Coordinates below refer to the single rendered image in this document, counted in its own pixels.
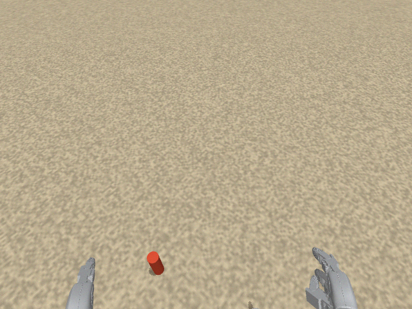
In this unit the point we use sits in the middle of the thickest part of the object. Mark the can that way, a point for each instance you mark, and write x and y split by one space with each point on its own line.
155 262

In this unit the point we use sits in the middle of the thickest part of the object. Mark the left robot hand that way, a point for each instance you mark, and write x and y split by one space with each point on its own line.
81 294

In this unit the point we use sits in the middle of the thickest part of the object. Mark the right robot hand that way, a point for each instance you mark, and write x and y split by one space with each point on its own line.
338 292

